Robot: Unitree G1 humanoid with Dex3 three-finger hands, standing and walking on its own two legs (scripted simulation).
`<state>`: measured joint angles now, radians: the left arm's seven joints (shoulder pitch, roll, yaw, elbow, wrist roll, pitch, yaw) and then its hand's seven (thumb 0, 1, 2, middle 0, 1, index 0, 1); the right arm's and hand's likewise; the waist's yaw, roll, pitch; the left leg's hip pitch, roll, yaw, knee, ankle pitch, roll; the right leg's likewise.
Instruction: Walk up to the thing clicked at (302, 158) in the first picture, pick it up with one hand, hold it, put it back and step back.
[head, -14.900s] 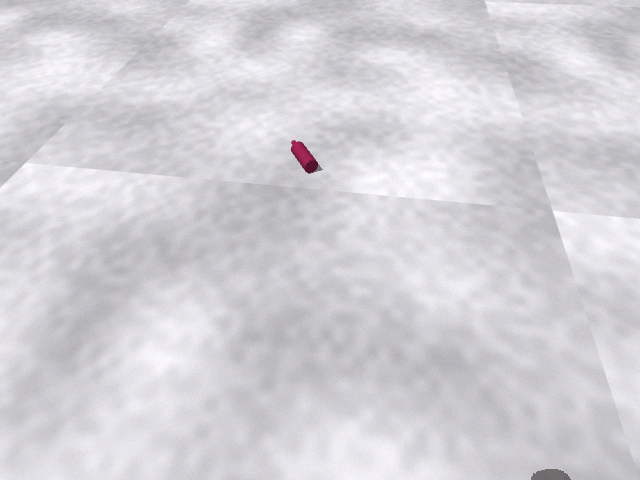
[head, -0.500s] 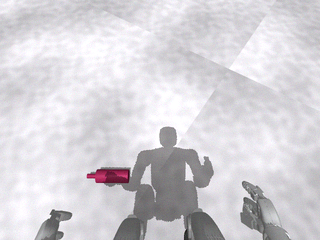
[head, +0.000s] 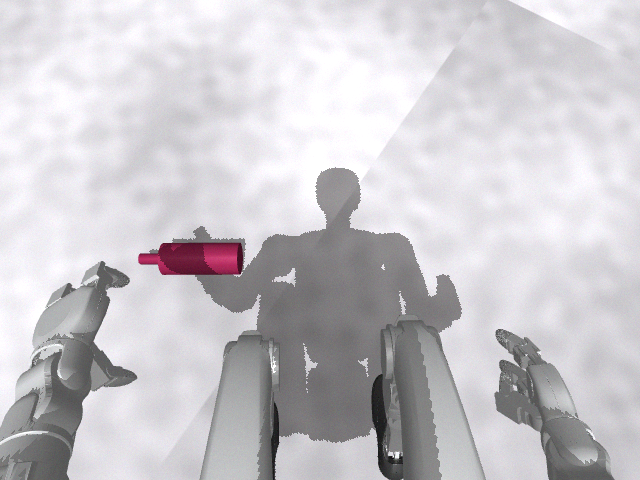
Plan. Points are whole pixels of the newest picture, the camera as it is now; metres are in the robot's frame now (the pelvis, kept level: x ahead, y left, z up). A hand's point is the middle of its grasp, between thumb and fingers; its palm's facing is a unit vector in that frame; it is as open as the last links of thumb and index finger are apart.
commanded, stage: rise first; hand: left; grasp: from above
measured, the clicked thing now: (190, 258) +0.50 +0.29 -0.46
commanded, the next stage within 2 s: approach in 1.48 s
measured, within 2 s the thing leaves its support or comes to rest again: neither
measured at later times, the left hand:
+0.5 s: hand (143, 295) +0.38 +0.30 -0.26, palm faces -0.48 -0.12 -0.87, open 14.2 cm
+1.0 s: hand (155, 279) +0.42 +0.30 -0.31, palm faces -0.49 +0.00 -0.87, open 14.1 cm
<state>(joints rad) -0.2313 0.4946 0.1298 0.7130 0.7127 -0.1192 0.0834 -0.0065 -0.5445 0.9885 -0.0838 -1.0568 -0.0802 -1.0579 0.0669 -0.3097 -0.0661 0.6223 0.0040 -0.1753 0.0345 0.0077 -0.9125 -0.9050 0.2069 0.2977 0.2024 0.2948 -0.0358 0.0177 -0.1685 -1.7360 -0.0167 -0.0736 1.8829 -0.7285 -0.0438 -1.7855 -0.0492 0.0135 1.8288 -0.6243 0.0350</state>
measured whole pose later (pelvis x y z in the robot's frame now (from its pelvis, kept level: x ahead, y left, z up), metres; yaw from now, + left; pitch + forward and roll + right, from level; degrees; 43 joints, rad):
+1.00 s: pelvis -0.03 +0.03 -0.15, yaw -4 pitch +34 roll -9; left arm -0.86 0.74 0.10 1.38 1.34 -0.36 0.36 0.00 -0.51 1.00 -0.08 -1.00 -0.08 -1.00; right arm 0.15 -0.29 0.00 0.74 -0.13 -0.02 0.15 0.00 -0.91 -0.90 0.21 0.30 0.20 0.29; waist -0.20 0.00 -0.09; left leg -2.24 -0.07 -0.11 2.36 -0.72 0.00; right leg -2.22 -0.05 0.01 2.22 -0.60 0.06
